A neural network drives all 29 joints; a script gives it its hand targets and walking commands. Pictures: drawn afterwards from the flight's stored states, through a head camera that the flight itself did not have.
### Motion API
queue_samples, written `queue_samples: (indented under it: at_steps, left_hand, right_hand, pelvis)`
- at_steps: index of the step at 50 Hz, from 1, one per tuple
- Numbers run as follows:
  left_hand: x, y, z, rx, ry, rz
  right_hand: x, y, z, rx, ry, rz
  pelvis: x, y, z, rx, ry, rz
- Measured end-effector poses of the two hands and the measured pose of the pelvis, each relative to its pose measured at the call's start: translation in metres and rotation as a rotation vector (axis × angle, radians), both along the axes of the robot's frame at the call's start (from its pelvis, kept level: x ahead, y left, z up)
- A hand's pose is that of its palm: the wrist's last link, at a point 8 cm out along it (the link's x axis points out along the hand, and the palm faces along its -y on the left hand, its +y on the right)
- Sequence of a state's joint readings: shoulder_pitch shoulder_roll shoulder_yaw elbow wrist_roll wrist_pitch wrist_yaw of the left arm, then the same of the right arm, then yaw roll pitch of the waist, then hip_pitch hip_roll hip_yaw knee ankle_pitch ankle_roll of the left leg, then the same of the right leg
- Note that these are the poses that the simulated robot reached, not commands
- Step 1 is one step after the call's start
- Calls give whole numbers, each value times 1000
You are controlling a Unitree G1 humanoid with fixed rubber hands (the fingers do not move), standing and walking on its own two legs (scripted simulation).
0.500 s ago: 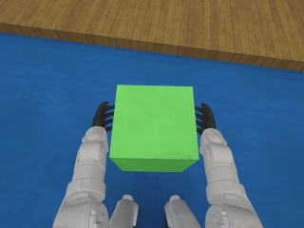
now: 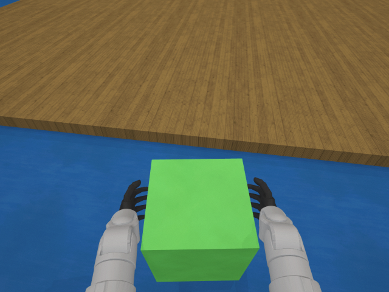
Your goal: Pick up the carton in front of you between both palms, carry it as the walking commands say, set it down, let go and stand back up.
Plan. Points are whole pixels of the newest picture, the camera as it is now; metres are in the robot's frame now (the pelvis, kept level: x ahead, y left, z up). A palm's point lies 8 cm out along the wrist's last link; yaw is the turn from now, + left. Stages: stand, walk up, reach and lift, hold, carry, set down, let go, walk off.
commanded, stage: reach and lift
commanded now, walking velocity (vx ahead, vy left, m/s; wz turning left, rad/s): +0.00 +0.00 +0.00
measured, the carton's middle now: (197, 223) +0.31 +0.00 -0.06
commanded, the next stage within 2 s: hold in 1.02 s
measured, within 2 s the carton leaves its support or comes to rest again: neither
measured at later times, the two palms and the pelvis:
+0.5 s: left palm (126, 213) +0.28 +0.15 +0.03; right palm (267, 210) +0.29 -0.15 +0.03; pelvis -0.01 +0.00 +0.00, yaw +0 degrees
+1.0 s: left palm (126, 209) +0.28 +0.15 +0.04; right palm (269, 206) +0.29 -0.15 +0.04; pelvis +0.00 +0.00 +0.01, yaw +0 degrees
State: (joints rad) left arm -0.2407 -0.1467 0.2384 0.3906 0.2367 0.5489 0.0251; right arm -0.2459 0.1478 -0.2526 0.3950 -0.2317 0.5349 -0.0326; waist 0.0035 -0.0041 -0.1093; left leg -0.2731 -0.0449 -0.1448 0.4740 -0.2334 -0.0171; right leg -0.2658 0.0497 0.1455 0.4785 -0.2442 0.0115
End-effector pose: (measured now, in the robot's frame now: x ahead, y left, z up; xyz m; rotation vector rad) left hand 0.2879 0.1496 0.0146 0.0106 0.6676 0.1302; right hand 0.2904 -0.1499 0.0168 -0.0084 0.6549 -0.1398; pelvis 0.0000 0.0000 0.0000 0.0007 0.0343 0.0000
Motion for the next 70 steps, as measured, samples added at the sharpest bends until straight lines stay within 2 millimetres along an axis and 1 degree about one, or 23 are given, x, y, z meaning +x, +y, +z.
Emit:
queue_samples:
  at_steps: [4,9,17,22,30,44,52,60,70]
  left_hand:
    - [-6,1,8,10,15,-5]
    - [-11,1,6,10,39,-4]
    - [-9,1,9,-2,20,-1]
    - [-6,2,13,-1,14,-1]
    - [-2,3,17,14,19,-10]
    - [-1,1,23,24,23,-19]
    - [-4,1,27,23,18,-15]
    - [-7,0,42,20,-14,-14]
    - [-12,1,41,16,9,-12]
  right_hand:
    - [-5,1,8,-12,16,13]
    - [-9,1,6,-11,40,12]
    - [-9,1,10,-2,21,-3]
    - [-7,2,13,-4,15,-1]
    - [-3,2,17,-17,20,9]
    - [-2,0,22,-28,25,16]
    - [-4,1,27,-27,21,18]
    - [-8,0,42,-22,-11,11]
    - [-12,1,40,-17,12,8]
  pelvis:
    - [-3,-1,2,1,-50,2]
    - [-11,-1,1,0,-79,3]
    - [-18,1,0,-1,-87,-2]
    - [-17,2,1,-1,-90,-4]
    - [-9,3,4,0,-94,-3]
    - [2,2,7,1,-108,-3]
    - [1,1,7,0,-118,-1]
    - [-2,1,8,0,-139,-1]
    - [-10,2,6,0,-157,-2]
